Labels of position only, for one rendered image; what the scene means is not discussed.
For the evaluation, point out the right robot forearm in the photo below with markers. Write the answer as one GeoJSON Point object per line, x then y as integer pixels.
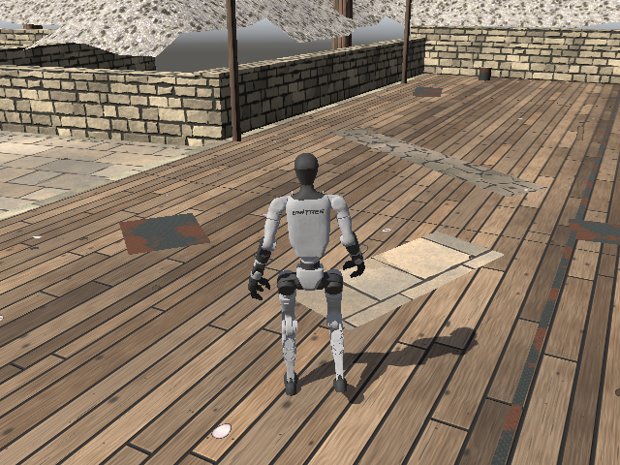
{"type": "Point", "coordinates": [354, 252]}

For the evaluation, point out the robot right foot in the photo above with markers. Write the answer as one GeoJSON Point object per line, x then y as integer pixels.
{"type": "Point", "coordinates": [340, 385]}

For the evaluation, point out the robot left upper arm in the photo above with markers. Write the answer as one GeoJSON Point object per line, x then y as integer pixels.
{"type": "Point", "coordinates": [277, 206]}

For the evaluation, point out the right robot hand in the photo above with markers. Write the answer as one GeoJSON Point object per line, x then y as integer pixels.
{"type": "Point", "coordinates": [360, 268]}

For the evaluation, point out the left robot hand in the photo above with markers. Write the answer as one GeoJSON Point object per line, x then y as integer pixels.
{"type": "Point", "coordinates": [253, 286]}

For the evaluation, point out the robot foot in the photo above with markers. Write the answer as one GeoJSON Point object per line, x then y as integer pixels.
{"type": "Point", "coordinates": [340, 385]}
{"type": "Point", "coordinates": [290, 387]}

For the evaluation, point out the robot right upper arm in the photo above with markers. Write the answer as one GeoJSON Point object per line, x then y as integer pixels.
{"type": "Point", "coordinates": [343, 217]}

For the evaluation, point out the robot left foot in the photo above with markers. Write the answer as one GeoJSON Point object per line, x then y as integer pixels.
{"type": "Point", "coordinates": [290, 387]}

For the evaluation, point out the left robot forearm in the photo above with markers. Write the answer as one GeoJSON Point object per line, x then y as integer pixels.
{"type": "Point", "coordinates": [260, 262]}

